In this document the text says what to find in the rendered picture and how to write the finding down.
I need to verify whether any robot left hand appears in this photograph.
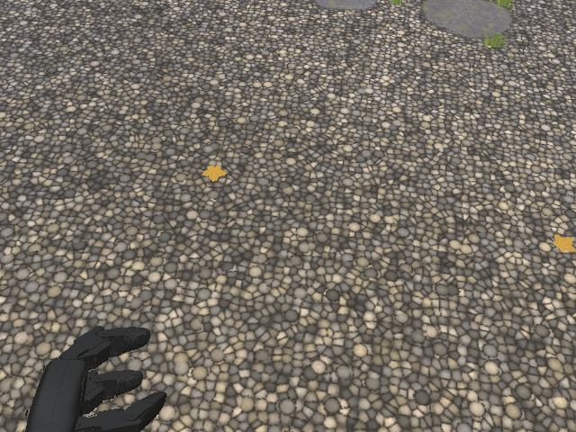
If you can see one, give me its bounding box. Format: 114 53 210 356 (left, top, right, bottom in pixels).
25 326 167 432

